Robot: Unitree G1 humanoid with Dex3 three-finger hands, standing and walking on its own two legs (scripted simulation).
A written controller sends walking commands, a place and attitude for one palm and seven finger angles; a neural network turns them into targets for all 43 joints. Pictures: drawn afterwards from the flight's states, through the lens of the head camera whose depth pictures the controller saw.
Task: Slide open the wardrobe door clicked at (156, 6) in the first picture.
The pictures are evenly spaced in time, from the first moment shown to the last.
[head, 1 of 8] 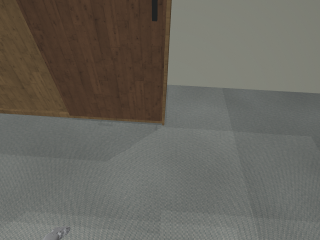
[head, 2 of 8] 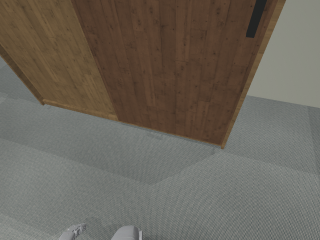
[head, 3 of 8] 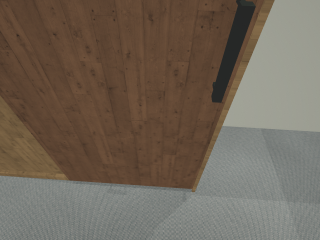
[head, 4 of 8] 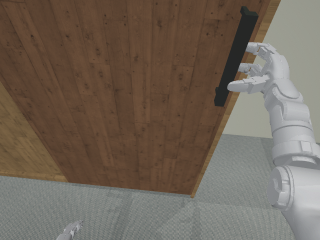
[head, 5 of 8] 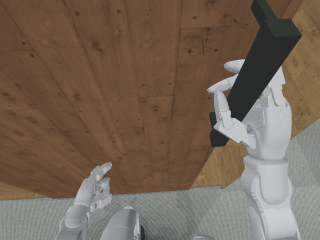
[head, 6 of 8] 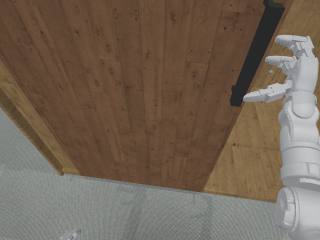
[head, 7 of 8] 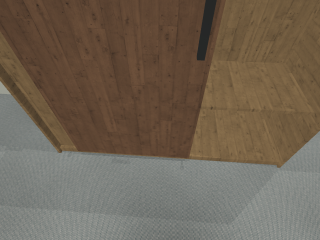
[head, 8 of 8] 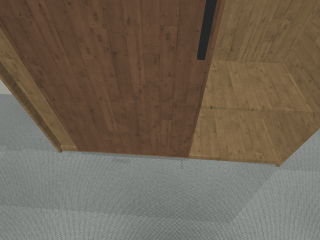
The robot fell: no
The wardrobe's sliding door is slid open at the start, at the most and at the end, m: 0.00 0.62 0.62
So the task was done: yes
